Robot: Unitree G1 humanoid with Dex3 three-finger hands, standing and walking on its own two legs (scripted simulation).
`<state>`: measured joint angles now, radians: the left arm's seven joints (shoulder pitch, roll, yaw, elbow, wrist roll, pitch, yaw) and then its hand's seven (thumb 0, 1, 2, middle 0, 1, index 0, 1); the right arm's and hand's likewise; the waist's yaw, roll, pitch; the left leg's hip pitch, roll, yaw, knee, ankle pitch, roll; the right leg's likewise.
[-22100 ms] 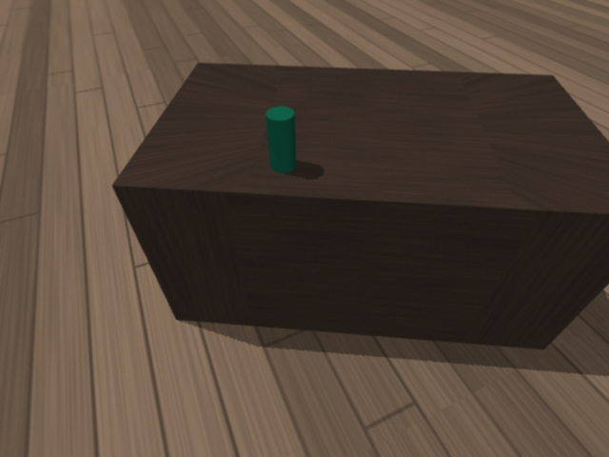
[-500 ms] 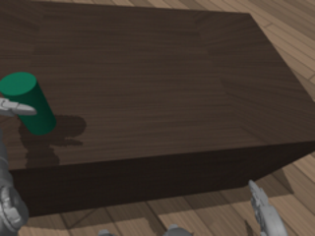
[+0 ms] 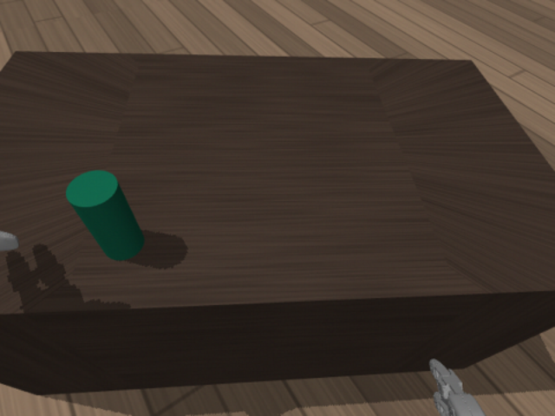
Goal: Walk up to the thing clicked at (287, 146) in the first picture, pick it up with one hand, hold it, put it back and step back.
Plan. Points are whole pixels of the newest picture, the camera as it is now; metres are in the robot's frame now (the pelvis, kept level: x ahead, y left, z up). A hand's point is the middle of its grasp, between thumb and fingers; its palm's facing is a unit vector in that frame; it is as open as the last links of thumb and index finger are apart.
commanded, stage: sink last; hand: left
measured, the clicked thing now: (110, 218) +0.46 +0.25 +0.00
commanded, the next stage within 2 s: home in 0.86 s
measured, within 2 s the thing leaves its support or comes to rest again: neither
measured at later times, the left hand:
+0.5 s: hand (16, 386) +0.20 +0.25 +0.09, palm faces +0.34 -0.86 -0.38, open 17.5 cm
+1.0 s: hand out of the picture +0.15 +0.27 +0.08, palm faces +0.43 -0.78 -0.45, open 17.5 cm
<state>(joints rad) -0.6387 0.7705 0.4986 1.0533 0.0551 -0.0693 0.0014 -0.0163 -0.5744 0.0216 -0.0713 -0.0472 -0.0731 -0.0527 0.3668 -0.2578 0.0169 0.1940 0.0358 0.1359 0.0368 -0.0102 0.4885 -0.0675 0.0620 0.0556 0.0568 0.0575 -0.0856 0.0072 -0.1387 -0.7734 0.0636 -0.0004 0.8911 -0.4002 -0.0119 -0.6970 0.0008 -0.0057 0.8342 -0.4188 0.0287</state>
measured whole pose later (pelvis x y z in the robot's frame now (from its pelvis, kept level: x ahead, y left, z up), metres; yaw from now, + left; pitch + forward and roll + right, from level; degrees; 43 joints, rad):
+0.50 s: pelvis +0.00 -0.01 +0.01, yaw +2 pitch +7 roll +0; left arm 0.46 0.32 0.25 -0.25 -0.08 0.01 0.07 -0.02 -0.54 0.00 -0.07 -0.05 -0.07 -0.05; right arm 0.43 -0.23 -0.10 0.21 0.06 0.09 -0.06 -0.01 0.49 -0.06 0.06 0.06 0.06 0.06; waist 0.04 0.04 -0.12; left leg -0.55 0.03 0.00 0.84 -0.41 -0.02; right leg -0.49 -0.03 -0.01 0.83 -0.46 0.03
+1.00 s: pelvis -0.02 -0.03 +0.00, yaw +2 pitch +5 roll +1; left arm 0.49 0.35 0.38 -0.12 -0.09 -0.09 0.04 -0.01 -0.55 0.02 -0.07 -0.06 -0.07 -0.06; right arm 0.48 -0.23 -0.13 0.18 0.04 0.01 -0.08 -0.01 0.49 -0.06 0.07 0.06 0.06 0.06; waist 0.05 0.03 -0.10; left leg -0.57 0.03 -0.01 0.85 -0.37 -0.04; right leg -0.54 -0.03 -0.01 0.91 -0.46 0.00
